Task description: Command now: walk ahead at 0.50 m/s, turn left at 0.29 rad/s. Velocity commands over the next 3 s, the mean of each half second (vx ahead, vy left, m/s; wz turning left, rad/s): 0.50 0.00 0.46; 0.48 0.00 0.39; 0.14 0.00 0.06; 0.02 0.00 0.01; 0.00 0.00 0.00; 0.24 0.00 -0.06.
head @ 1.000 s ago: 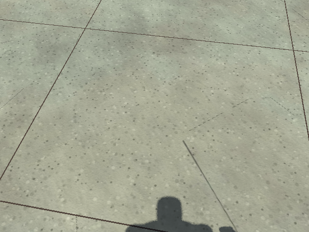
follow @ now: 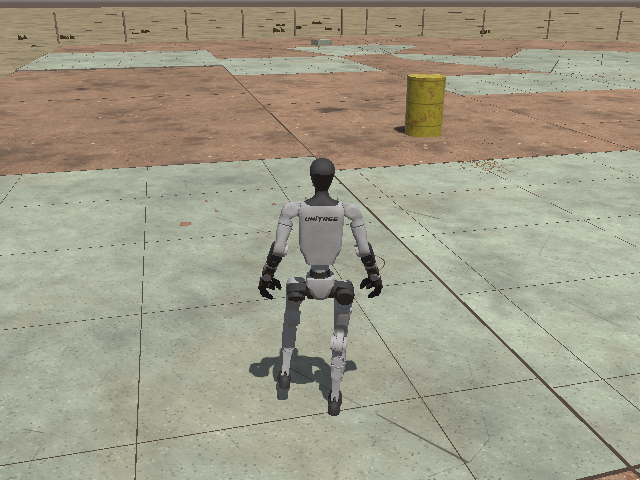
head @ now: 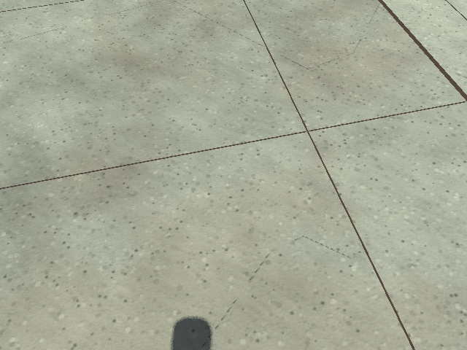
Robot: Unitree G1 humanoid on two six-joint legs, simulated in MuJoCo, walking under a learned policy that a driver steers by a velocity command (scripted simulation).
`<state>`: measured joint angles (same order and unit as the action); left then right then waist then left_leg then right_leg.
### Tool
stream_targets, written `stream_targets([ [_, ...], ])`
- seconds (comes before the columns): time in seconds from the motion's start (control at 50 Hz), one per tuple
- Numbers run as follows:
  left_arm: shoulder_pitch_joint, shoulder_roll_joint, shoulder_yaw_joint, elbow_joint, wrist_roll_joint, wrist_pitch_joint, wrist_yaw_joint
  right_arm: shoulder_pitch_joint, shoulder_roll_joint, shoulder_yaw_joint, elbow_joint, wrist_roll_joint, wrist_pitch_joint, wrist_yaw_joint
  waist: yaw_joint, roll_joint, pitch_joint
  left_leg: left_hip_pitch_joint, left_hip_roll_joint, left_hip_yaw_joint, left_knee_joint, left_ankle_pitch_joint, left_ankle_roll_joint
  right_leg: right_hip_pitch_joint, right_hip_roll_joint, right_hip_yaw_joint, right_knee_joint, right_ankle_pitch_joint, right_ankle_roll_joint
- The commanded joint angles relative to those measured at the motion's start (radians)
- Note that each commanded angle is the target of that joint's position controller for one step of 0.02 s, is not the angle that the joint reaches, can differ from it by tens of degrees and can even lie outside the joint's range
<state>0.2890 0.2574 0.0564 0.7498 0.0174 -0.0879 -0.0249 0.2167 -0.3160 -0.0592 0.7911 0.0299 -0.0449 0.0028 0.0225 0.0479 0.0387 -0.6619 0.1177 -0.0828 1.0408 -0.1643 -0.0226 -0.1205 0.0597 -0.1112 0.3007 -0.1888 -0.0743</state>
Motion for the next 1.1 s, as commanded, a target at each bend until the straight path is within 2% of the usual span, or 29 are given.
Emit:
stream_targets([
  [0.02,-0.059,0.131,0.034,-0.049,0.003,-0.026,0.015,0.01,-0.044,-0.013,-0.045,-0.005,-0.007,0.004,-0.017,-0.099,0.0,-0.01,0.008,-0.031,-0.133,0.188,-0.007,-0.011,-0.261,0.076,-0.177,0.275,-0.118],
  [0.1,-0.015,0.159,0.041,-0.011,-0.008,-0.018,0.027,-0.114,-0.01,0.004,-0.088,-0.009,-0.014,0.028,0.038,-0.08,0.048,-0.006,-0.01,0.042,-0.331,0.292,0.015,0.055,-0.282,0.0,-0.194,0.282,-0.096],
  [0.18,0.033,0.183,0.053,0.028,-0.025,0.015,0.034,-0.196,-0.012,0.007,-0.151,-0.01,-0.015,0.055,0.059,-0.077,0.07,-0.076,-0.03,0.091,-0.417,0.174,0.059,0.225,-0.336,-0.032,-0.117,0.411,-0.083],
  [0.24,0.005,0.224,0.064,0.025,-0.031,0.04,0.049,-0.136,-0.051,-0.014,-0.172,-0.01,-0.006,0.066,-0.003,-0.13,-0.011,0.068,-0.114,0.177,-0.417,0.018,0.116,0.275,-0.339,-0.072,0.066,0.866,-0.048],
  [0.26,-0.005,0.234,0.065,0.021,-0.032,0.049,0.055,-0.044,-0.084,-0.033,-0.158,-0.009,-0.002,0.063,-0.057,-0.139,-0.07,0.191,-0.154,0.198,-0.416,-0.018,0.142,0.259,-0.326,-0.084,0.206,0.978,-0.033],
  [0.28,-0.023,0.229,0.06,0.016,-0.036,0.052,0.059,0.109,-0.134,-0.063,-0.124,-0.007,0.0,0.052,-0.147,-0.119,-0.15,0.426,-0.19,0.188,-0.482,0.036,0.182,0.16,-0.289,-0.106,0.418,0.934,-0.001],
  [0.3,0.005,0.181,0.04,-0.001,-0.015,0.041,0.061,0.243,-0.223,-0.092,-0.101,-0.004,0.013,0.029,-0.189,0.016,-0.248,0.729,-0.047,-0.053,-0.505,0.065,0.246,-0.09,-0.233,-0.107,0.731,0.553,0.042],
  [0.32,0.077,0.063,0.002,-0.048,-0.003,0.01,0.042,0.185,-0.282,-0.098,-0.129,0.002,0.006,0.026,-0.074,0.242,-0.344,1.038,0.19,-0.643,-0.637,-0.096,0.457,-0.528,0.012,0.02,1.101,-0.353,0.11],
  [0.34,-0.013,0.152,0.015,-0.054,-0.031,-0.032,0.022,0.206,-0.198,-0.072,-0.143,-0.007,-0.005,0.031,-0.148,0.099,-0.41,1.069,0.21,-0.722,-0.732,-0.17,0.438,-0.632,-0.03,0.234,1.15,-0.368,0.081],
  [0.36,-0.1,0.176,0.02,-0.087,-0.064,-0.05,0.012,0.182,-0.152,-0.06,-0.141,-0.015,-0.014,0.03,-0.15,0.045,-0.275,0.967,0.178,-0.571,-0.742,-0.13,0.39,-0.675,-0.074,0.229,1.106,-0.294,0.057],
  [0.38,-0.118,0.157,0.014,-0.093,-0.052,-0.059,0.017,0.121,-0.136,-0.054,-0.143,-0.013,-0.021,0.032,-0.095,-0.058,-0.16,0.804,0.134,-0.454,-0.748,-0.016,0.356,-0.654,-0.118,0.216,0.996,-0.223,0.052],
  [0.4,-0.121,0.167,0.022,-0.085,-0.023,-0.055,0.024,0.064,-0.1,-0.044,-0.153,-0.013,-0.024,0.029,-0.061,-0.067,-0.119,0.696,0.099,-0.372,-0.757,0.092,0.336,-0.598,-0.15,0.211,0.902,-0.185,0.059],
  [0.42,-0.1,0.168,0.026,-0.081,-0.013,-0.044,0.023,0.033,-0.091,-0.038,-0.171,-0.025,-0.024,0.023,-0.031,-0.036,-0.096,0.611,0.075,-0.333,-0.777,0.173,0.336,-0.535,-0.163,0.213,0.87,-0.159,0.07],
  [0.48,-0.08,0.137,0.02,-0.079,-0.001,-0.014,0.026,0.025,-0.113,-0.044,-0.174,-0.02,-0.026,0.008,-0.004,-0.026,-0.069,0.48,0.042,-0.25,-0.814,0.296,0.34,-0.487,-0.162,0.18,0.741,-0.111,0.123],
  [0.58,-0.264,0.086,-0.005,-0.123,-0.006,-0.013,0.021,0.078,-0.146,-0.054,-0.151,-0.009,-0.009,-0.017,-0.073,0.021,-0.038,0.378,-0.051,-0.149,-0.797,0.18,0.257,-0.394,-0.092,0.149,0.356,0.219,0.161],
  [0.66,-0.329,0.123,0.008,-0.145,-0.024,-0.028,0.007,0.137,-0.141,-0.055,-0.127,-0.001,0.003,-0.02,-0.095,0.044,-0.044,0.455,-0.012,-0.251,-0.727,0.068,0.229,-0.348,-0.062,0.186,0.222,0.245,0.141],
  [0.72,-0.259,0.153,0.023,-0.125,-0.024,-0.043,-0.002,0.131,-0.123,-0.052,-0.119,-0.01,0.007,-0.023,-0.055,0.084,-0.053,0.534,0.033,-0.305,-0.643,0.094,0.205,-0.289,-0.074,0.179,0.186,0.165,0.089],
  [0.74,-0.187,0.164,0.034,-0.104,-0.018,-0.047,0.001,0.125,-0.104,-0.046,-0.12,-0.013,0.008,-0.021,-0.016,0.085,-0.078,0.532,0.005,-0.291,-0.578,0.166,0.186,-0.19,-0.065,0.156,0.15,0.155,0.061],
  [0.76,-0.081,0.197,0.047,-0.089,-0.004,-0.053,0.006,0.127,-0.059,-0.028,-0.127,-0.02,0.005,-0.016,0.034,0.052,-0.172,0.492,-0.047,-0.241,-0.405,0.181,0.153,-0.007,-0.135,0.212,0.162,0.14,0.011],
  [0.78,0.042,0.278,0.066,-0.073,0.015,-0.052,0.011,0.23,-0.001,-0.008,-0.14,-0.016,-0.001,-0.016,0.031,-0.144,-0.322,0.232,-0.165,-0.132,-0.08,-0.045,0.085,0.34,-0.339,0.527,0.155,0.045,-0.12],
  [0.8,0.124,0.28,0.076,-0.022,-0.01,-0.038,-0.002,0.291,-0.014,-0.002,-0.137,0.004,-0.009,-0.018,0.031,-0.378,-0.359,-0.011,-0.212,-0.08,0.162,-0.417,0.047,0.45,-0.461,0.906,0.012,-0.255,-0.222],
  [0.82,0.083,0.2,0.052,-0.035,-0.03,-0.035,-0.004,0.214,-0.104,-0.022,-0.133,0.011,-0.011,-0.017,0.055,-0.238,-0.222,-0.107,-0.161,-0.121,0.247,-0.367,0.048,0.36,-0.437,0.876,-0.031,-0.416,-0.19],
  [0.84,0.032,0.163,0.04,-0.043,-0.024,-0.027,-0.001,0.111,-0.122,-0.026,-0.152,0.003,-0.011,-0.017,0.059,-0.159,-0.123,-0.119,-0.123,-0.085,0.256,-0.289,0.05,0.247,-0.397,0.727,-0.032,-0.359,-0.153],
  [0.86,-0.008,0.144,0.031,-0.043,-0.014,-0.021,0.001,0.049,-0.111,-0.023,-0.169,-0.013,-0.014,-0.015,0.044,-0.114,-0.056,-0.104,-0.095,-0.059,0.208,-0.233,0.052,0.134,-0.353,0.616,-0.05,-0.241,-0.142],
  [0.88,-0.033,0.124,0.022,-0.04,-0.008,-0.02,0.003,0.032,-0.098,-0.026,-0.174,-0.022,-0.017,-0.012,0.02,-0.119,-0.032,-0.072,-0.06,-0.051,0.146,-0.185,0.052,0.067,-0.319,0.544,-0.069,-0.144,-0.135],
  [0.92,-0.051,0.108,0.014,-0.032,-0.006,-0.023,0.005,0.053,-0.062,-0.02,-0.165,-0.019,-0.015,-0.006,-0.01,-0.152,-0.026,0.005,-0.037,-0.021,0.068,-0.152,0.042,-0.004,-0.276,0.446,-0.097,0.06,-0.133],
  [0.98,-0.051,0.147,0.021,-0.003,-0.012,-0.024,0.01,0.029,-0.014,-0.003,-0.173,-0.035,-0.012,-0.01,-0.025,-0.133,-0.043,0.06,-0.044,0.027,-0.103,-0.127,0.002,-0.035,-0.272,0.298,-0.075,0.558,-0.155],
  [1.02,-0.052,0.17,0.026,0.014,-0.017,-0.011,0.017,-0.002,0.009,0.009,-0.172,-0.036,-0.014,-0.007,-0.014,-0.137,-0.074,0.136,-0.056,0.052,-0.241,-0.006,-0.007,-0.047,-0.242,0.213,-0.062,0.656,-0.135],
  [1.1,0.004,0.176,0.022,0.058,-0.027,0.014,0.025,-0.095,-0.006,0.005,-0.182,-0.028,-0.013,0.004,0.025,-0.146,-0.095,0.225,-0.096,0.059,-0.428,0.174,0.002,-0.004,-0.232,0.18,-0.028,0.604,-0.104],
])
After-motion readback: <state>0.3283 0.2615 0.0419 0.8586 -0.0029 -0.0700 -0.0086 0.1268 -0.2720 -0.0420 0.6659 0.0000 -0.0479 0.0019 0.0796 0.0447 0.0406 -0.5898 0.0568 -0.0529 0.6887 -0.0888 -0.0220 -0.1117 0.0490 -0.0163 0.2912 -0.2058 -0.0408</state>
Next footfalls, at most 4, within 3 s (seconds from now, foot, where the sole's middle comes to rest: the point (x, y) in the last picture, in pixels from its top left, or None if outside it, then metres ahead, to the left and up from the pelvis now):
0.28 left None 0.32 0.16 -0.78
0.76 right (242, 295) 0.65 0.04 -0.78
1.20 left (148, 275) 0.71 0.34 -0.78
1.46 right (230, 258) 0.77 0.09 -0.78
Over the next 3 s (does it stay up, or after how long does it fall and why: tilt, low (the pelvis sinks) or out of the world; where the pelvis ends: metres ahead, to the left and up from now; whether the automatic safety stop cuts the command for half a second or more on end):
stays up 0.79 0.28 0.00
